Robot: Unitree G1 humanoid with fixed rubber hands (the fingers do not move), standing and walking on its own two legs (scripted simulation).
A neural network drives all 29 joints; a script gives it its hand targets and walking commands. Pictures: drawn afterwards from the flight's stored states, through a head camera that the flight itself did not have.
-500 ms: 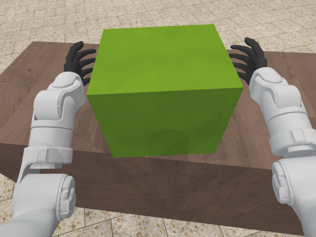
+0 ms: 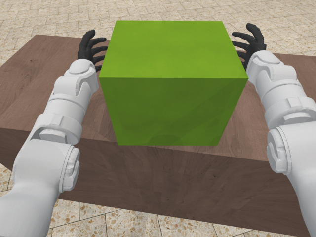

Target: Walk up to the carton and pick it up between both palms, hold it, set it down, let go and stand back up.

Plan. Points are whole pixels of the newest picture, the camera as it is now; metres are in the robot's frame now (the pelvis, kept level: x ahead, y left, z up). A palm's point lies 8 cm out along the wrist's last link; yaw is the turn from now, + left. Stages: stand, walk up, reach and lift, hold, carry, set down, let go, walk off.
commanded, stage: set down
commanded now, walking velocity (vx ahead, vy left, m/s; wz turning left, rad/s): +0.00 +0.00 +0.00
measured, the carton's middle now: (168, 85) +0.50 -0.02 +0.11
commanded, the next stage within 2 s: none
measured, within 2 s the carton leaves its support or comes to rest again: neither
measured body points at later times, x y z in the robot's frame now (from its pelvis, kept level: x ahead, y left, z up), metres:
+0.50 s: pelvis +0.01 +0.00 +0.00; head +0.04 +0.00 +0.45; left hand +0.49 +0.18 +0.19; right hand +0.49 -0.21 +0.20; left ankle +0.02 +0.14 -0.74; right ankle +0.02 -0.11 -0.74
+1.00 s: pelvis +0.02 +0.01 +0.00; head +0.06 +0.00 +0.45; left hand +0.49 +0.17 +0.17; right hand +0.49 -0.21 +0.18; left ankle +0.02 +0.14 -0.74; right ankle +0.02 -0.11 -0.74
